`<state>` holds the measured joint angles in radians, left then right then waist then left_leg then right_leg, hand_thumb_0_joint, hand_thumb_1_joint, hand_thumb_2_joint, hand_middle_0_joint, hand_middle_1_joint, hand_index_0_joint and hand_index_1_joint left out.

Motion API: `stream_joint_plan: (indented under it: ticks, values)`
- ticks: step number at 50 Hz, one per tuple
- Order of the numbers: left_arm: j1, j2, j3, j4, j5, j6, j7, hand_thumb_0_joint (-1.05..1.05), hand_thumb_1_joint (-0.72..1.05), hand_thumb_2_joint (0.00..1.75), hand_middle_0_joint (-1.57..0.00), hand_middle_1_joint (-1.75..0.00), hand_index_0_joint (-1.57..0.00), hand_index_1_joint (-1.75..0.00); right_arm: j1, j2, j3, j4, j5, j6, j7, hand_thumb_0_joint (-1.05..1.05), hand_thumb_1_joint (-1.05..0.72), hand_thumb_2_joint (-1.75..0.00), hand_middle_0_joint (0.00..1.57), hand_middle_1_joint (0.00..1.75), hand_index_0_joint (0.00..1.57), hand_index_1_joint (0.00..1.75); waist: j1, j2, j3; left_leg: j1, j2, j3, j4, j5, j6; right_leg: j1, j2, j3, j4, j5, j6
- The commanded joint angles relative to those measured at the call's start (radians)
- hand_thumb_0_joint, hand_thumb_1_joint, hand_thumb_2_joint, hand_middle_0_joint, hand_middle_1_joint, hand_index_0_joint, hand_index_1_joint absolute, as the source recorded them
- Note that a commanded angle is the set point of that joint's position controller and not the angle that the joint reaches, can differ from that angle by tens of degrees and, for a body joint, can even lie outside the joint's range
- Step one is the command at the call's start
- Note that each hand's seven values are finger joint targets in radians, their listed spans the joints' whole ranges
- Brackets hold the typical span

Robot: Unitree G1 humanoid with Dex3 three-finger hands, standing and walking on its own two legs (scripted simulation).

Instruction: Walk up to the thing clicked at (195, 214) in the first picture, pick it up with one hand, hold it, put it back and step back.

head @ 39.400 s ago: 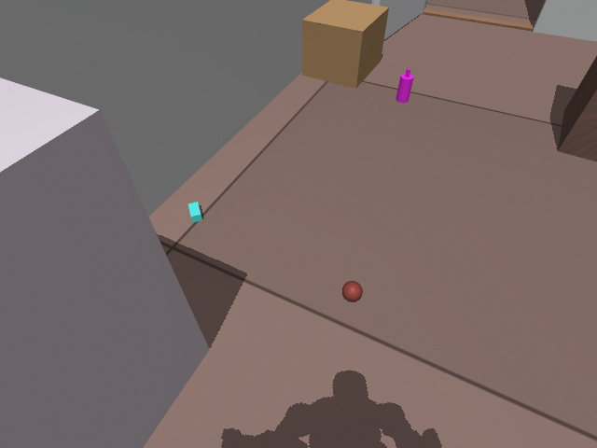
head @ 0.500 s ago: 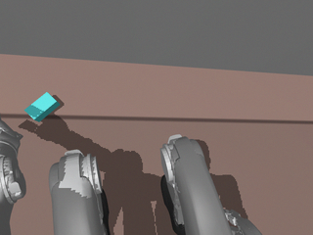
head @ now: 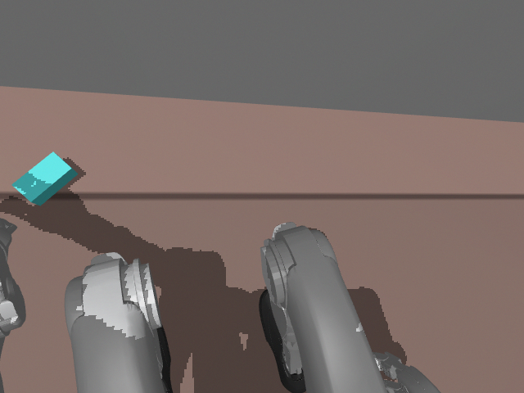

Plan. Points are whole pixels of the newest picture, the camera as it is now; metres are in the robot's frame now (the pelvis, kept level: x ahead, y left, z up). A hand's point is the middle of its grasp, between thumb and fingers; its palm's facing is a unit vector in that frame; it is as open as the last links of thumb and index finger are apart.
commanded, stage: approach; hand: left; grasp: from above
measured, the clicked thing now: (46, 179) +0.48 +0.32 -0.30
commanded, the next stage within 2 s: close in in 0.38 s
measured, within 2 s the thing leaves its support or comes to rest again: neither
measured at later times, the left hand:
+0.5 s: hand (41, 132) +0.52 +0.27 -0.16, palm faces -0.26 -0.27 -0.93, open 14.1 cm
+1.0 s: hand (32, 169) +0.48 +0.31 -0.21, palm faces -0.32 -0.30 -0.90, open 14.4 cm
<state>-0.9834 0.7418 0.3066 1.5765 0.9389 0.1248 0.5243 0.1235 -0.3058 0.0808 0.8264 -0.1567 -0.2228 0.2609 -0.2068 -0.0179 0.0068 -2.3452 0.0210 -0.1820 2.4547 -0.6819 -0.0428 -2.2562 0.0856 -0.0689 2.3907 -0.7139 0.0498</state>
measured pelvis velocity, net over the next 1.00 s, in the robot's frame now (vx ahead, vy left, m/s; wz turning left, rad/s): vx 0.00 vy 0.00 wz -0.06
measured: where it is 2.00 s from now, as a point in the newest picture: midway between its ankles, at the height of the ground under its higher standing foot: (225, 373)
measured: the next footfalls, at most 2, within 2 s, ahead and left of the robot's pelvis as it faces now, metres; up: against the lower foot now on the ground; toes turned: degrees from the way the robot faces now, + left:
none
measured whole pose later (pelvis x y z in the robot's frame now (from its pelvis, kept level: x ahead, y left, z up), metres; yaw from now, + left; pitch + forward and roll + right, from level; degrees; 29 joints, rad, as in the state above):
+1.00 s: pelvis +0.00 +0.00 +0.00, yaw -3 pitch +31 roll -11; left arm -1.23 0.89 0.21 1.76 0.93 0.18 0.59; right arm 0.12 -0.33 0.24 0.76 -0.20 -0.31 0.28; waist -0.36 -0.08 0.14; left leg -2.34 0.03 -0.24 2.47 -0.70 -0.05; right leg -2.24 0.11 -0.12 2.36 -0.70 0.06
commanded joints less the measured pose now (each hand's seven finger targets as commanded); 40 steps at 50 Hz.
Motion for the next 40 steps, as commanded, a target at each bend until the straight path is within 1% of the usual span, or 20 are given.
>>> stream_joint_plan:
  ticks: [1,5,9,10,12,13,14,15,18,22,24,25,27,31,32,33,35,37,39,40]
  values:
    - [-0.357,0.258,-0.044,-0.115,0.012,-0.015,0.044,0.00,-0.44,0.88,-0.23,-0.87,-0.22,-0.89,0.229,-0.241,-0.051,0.005,0.003,-0.015,-0.004,0.00,-0.90,-0.90,0.20,0.30,0.20,0.30,-0.050,0.292,-0.658,0.483,0.017,0.106,-0.221,0.159,0.064,0.310,0.013,-0.119,-0.248,0.230,-0.080]
    - [-0.460,0.235,-0.100,-0.073,0.022,-0.028,0.060,0.00,-0.46,0.90,-0.23,-0.88,-0.21,-0.89,0.251,-0.254,-0.036,0.017,-0.008,-0.031,-0.002,0.00,-0.90,-0.90,0.20,0.30,0.20,0.30,-0.101,0.299,-0.644,0.466,0.020,0.098,-0.205,0.147,0.064,0.311,0.017,-0.126,-0.259,0.230,-0.076]
    - [-0.538,0.219,-0.119,-0.028,0.032,0.001,0.091,0.00,-0.49,0.91,-0.20,-0.94,-0.18,-0.95,0.261,-0.276,-0.023,0.022,-0.016,-0.044,0.001,0.00,-0.91,-0.90,0.20,0.30,0.20,0.30,-0.133,0.381,-0.657,0.537,0.025,0.082,-0.235,0.139,0.048,0.272,0.016,-0.149,-0.250,0.220,-0.083]
    - [-0.560,0.194,-0.130,-0.010,0.032,0.013,0.097,0.00,-0.53,0.94,-0.17,-0.96,-0.16,-0.97,0.268,-0.280,-0.019,0.022,-0.018,-0.043,0.003,0.00,-0.91,-0.90,0.20,0.30,0.20,0.30,-0.146,0.391,-0.655,0.544,0.028,0.077,-0.240,0.141,0.044,0.269,0.016,-0.156,-0.249,0.225,-0.084]
    - [-0.590,0.222,-0.116,0.002,0.027,0.044,0.107,0.00,-0.56,0.97,-0.14,-1.00,-0.13,-1.01,0.273,-0.283,-0.011,0.018,-0.023,-0.040,0.008,0.00,-0.91,-0.90,0.20,0.30,0.20,0.30,-0.150,0.387,-0.665,0.530,0.025,0.081,-0.233,0.169,0.048,0.301,0.017,-0.149,-0.260,0.256,-0.080]
    - [-0.595,0.241,-0.108,0.004,0.023,0.058,0.114,0.00,-0.58,0.97,-0.13,-1.01,-0.12,-1.02,0.269,-0.280,-0.004,0.016,-0.024,-0.037,0.010,0.00,-0.91,-0.90,0.20,0.30,0.20,0.30,-0.141,0.397,-0.686,0.512,0.025,0.087,-0.229,0.189,0.050,0.330,0.019,-0.142,-0.259,0.281,-0.078]
    - [-0.593,0.249,-0.106,0.027,0.031,0.077,0.112,0.00,-0.59,0.98,-0.13,-1.01,-0.12,-1.02,0.267,-0.277,0.004,0.012,-0.028,-0.036,0.014,0.00,-0.92,-0.90,0.20,0.30,0.20,0.30,-0.152,0.381,-0.694,0.506,0.024,0.089,-0.222,0.205,0.054,0.355,0.020,-0.139,-0.261,0.300,-0.073]
    - [-0.586,0.286,-0.083,0.002,0.032,0.092,0.113,0.00,-0.60,0.99,-0.12,-1.02,-0.10,-1.03,0.268,-0.284,0.005,0.003,-0.023,-0.032,0.014,0.00,-0.91,-0.90,0.20,0.30,0.20,0.30,-0.131,0.396,-0.720,0.523,0.025,0.092,-0.227,0.232,0.052,0.375,0.019,-0.138,-0.262,0.320,-0.073]
    - [-0.574,0.308,-0.083,0.015,0.034,0.134,0.097,0.00,-0.61,0.99,-0.12,-1.01,-0.10,-1.03,0.247,-0.284,0.017,-0.014,-0.016,-0.021,0.018,0.00,-0.92,-0.90,0.20,0.30,0.20,0.30,-0.133,0.398,-0.707,0.488,0.023,0.098,-0.230,0.237,0.059,0.402,0.023,-0.128,-0.269,0.331,-0.071]
    - [-0.492,0.335,-0.081,0.060,0.029,0.167,0.072,0.00,-0.60,0.97,-0.10,-1.04,-0.09,-1.05,0.249,-0.287,0.038,-0.041,-0.010,-0.009,0.022,0.00,-0.91,-0.90,0.20,0.30,0.20,0.30,-0.139,0.308,-0.679,0.399,0.022,0.098,-0.215,0.236,0.080,0.462,0.030,-0.115,-0.291,0.344,-0.054]
    - [-0.429,0.341,-0.073,0.095,0.014,0.171,0.061,0.00,-0.59,0.96,-0.10,-1.04,-0.09,-1.04,0.247,-0.286,0.042,-0.049,-0.006,-0.006,0.020,0.00,-0.91,-0.90,0.20,0.30,0.20,0.30,-0.129,0.254,-0.654,0.366,0.022,0.094,-0.217,0.228,0.087,0.485,0.034,-0.115,-0.299,0.333,-0.048]
    - [-0.430,0.369,-0.066,0.082,0.012,0.169,0.057,0.00,-0.59,0.96,-0.11,-1.01,-0.10,-1.01,0.271,-0.279,0.041,-0.019,-0.007,0.001,0.019,0.00,-0.91,-0.90,0.20,0.30,0.20,0.30,-0.126,0.269,-0.652,0.361,0.023,0.096,-0.219,0.217,0.088,0.496,0.037,-0.110,-0.301,0.326,-0.047]
    - [-0.462,0.355,-0.071,0.043,-0.006,0.160,0.051,0.00,-0.59,0.97,-0.11,-1.00,-0.10,-1.01,0.239,-0.271,0.051,-0.068,-0.006,-0.006,0.017,0.00,-0.91,-0.90,0.20,0.30,0.20,0.30,-0.127,0.271,-0.662,0.373,0.023,0.093,-0.225,0.210,0.086,0.494,0.038,-0.111,-0.302,0.313,-0.049]
    - [-0.517,0.344,-0.092,0.039,-0.019,0.133,0.050,0.00,-0.58,0.96,-0.12,-0.99,-0.11,-0.99,0.276,-0.275,0.059,-0.029,-0.015,-0.018,0.010,0.00,-0.91,-0.90,0.20,0.30,0.20,0.30,-0.177,0.284,-0.612,0.373,0.029,0.079,-0.207,0.168,0.086,0.441,0.042,-0.117,-0.301,0.276,-0.050]
    - [-0.562,0.354,-0.086,-0.001,-0.025,0.118,0.057,0.00,-0.57,0.95,-0.13,-0.97,-0.12,-0.97,0.265,-0.286,0.057,-0.041,-0.013,-0.029,0.009,0.00,-0.91,-0.90,0.20,0.30,0.20,0.30,-0.171,0.305,-0.628,0.394,0.030,0.075,-0.213,0.164,0.081,0.430,0.040,-0.124,-0.298,0.264,-0.056]
    - [-0.564,0.339,-0.099,0.013,-0.026,0.110,0.056,0.00,-0.56,0.94,-0.13,-0.99,-0.12,-0.99,0.267,-0.281,0.065,-0.041,-0.018,-0.038,0.009,0.00,-0.91,-0.90,0.20,0.30,0.20,0.30,-0.187,0.313,-0.613,0.398,0.031,0.071,-0.209,0.152,0.079,0.411,0.039,-0.127,-0.294,0.252,-0.057]
    - [-0.577,0.339,-0.101,0.021,-0.016,0.096,0.060,0.00,-0.56,0.94,-0.12,-0.99,-0.12,-0.99,0.287,-0.289,0.065,-0.027,-0.023,-0.048,0.008,0.00,-0.91,-0.90,0.20,0.30,0.20,0.30,-0.198,0.321,-0.611,0.418,0.032,0.069,-0.208,0.136,0.074,0.411,0.040,-0.135,-0.300,0.236,-0.059]
    - [-0.567,0.322,-0.116,0.056,-0.021,0.087,0.069,0.00,-0.59,0.98,-0.10,-1.00,-0.09,-1.01,0.267,-0.290,0.066,-0.022,-0.025,-0.060,0.005,0.00,-0.91,-0.91,0.20,0.30,0.20,0.30,-0.189,0.359,-0.598,0.445,0.034,0.069,-0.217,0.122,0.063,0.390,0.042,-0.144,-0.293,0.223,-0.068]
    - [-0.568,0.308,-0.132,0.072,-0.011,0.076,0.066,0.00,-0.60,0.99,-0.09,-1.00,-0.08,-1.01,0.278,-0.296,0.070,-0.019,-0.032,-0.071,0.006,0.00,-0.91,-0.91,0.20,0.30,0.20,0.30,-0.214,0.356,-0.561,0.441,0.032,0.063,-0.221,0.106,0.062,0.374,0.040,-0.154,-0.292,0.206,-0.069]
    - [-0.559,0.321,-0.133,0.062,-0.012,0.070,0.067,0.00,-0.61,0.99,-0.09,-0.99,-0.08,-1.01,0.277,-0.302,0.070,-0.018,-0.032,-0.075,0.005,0.00,-0.91,-0.91,0.20,0.30,0.20,0.30,-0.201,0.359,-0.565,0.452,0.033,0.062,-0.220,0.114,0.060,0.381,0.039,-0.157,-0.289,0.212,-0.071]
